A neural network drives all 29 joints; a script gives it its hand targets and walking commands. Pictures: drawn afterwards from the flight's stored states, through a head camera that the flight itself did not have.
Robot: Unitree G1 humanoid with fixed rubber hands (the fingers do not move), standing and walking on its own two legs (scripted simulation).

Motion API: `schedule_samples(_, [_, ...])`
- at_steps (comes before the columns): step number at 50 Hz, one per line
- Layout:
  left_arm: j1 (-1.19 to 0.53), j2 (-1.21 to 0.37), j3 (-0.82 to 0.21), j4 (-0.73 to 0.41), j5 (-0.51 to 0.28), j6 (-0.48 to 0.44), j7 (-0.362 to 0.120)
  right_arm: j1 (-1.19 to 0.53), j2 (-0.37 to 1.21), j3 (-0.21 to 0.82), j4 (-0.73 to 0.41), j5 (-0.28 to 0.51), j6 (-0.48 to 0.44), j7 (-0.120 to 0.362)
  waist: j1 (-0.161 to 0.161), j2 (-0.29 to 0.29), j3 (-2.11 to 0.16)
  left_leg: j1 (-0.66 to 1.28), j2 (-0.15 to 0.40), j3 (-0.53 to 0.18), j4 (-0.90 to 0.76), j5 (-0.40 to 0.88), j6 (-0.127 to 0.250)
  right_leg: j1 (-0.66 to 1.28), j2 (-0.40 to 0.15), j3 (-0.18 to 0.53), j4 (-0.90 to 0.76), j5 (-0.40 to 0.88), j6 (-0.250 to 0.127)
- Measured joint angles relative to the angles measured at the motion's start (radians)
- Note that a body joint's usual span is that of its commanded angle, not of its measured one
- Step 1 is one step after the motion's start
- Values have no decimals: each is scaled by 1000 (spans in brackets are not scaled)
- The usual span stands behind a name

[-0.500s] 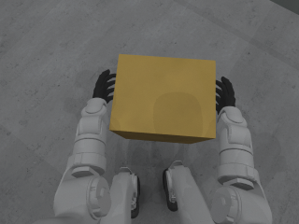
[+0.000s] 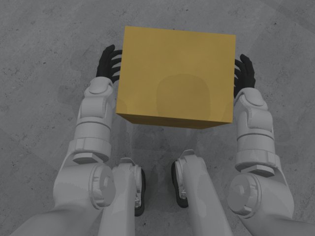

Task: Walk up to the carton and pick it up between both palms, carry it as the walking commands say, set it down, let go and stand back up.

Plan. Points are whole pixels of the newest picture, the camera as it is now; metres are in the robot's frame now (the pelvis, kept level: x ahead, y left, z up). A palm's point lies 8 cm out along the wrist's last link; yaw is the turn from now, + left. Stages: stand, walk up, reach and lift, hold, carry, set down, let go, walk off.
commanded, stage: set down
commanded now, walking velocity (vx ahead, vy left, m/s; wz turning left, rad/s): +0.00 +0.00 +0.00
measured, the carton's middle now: (172, 89) +0.47 -0.07 -0.16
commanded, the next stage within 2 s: none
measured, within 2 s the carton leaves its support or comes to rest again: rests again in 1.82 s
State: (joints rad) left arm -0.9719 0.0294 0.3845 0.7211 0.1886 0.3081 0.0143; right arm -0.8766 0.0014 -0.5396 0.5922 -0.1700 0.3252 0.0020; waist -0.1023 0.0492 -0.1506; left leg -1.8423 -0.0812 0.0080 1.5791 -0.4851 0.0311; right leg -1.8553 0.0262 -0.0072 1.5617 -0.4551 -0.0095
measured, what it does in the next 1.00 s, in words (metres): lowers itself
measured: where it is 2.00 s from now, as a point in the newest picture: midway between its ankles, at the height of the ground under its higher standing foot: (160, 195)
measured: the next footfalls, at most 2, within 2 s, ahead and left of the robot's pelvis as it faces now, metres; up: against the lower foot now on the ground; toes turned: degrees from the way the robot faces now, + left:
none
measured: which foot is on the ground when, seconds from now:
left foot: down 0.00-1.00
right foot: down 0.00-1.00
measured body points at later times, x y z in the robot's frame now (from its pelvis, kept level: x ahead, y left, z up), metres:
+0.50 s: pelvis -0.02 -0.01 -0.07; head +0.29 -0.02 +0.26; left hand +0.53 +0.08 -0.18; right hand +0.47 -0.24 -0.18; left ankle +0.09 +0.09 -0.51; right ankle +0.10 -0.11 -0.51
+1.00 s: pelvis -0.01 -0.01 -0.12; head +0.34 -0.03 +0.15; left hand +0.56 +0.08 -0.27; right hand +0.49 -0.25 -0.26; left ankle +0.09 +0.09 -0.51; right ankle +0.10 -0.11 -0.51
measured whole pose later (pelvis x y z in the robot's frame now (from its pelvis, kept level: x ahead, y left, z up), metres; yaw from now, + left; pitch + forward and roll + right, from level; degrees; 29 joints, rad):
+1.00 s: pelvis -0.01 -0.01 -0.12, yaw +0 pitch +45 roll +0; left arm -1.35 0.20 0.30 0.85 0.09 0.30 0.06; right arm -1.21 -0.14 -0.48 0.68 -0.07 0.32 -0.06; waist -0.11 0.04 0.13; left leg -2.22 -0.07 0.02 2.00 -0.56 0.02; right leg -2.24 0.03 -0.03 1.98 -0.52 -0.02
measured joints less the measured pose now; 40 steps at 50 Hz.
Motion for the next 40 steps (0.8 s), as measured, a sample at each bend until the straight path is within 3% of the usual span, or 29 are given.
schedule_samples(40, [-320,130,-46,103,-62,9,25,-276,-104,24,55,61,17,-46,-4,-7,204,-332,5,10,339,-50,-15,-338,4,-21,337,-41,-16])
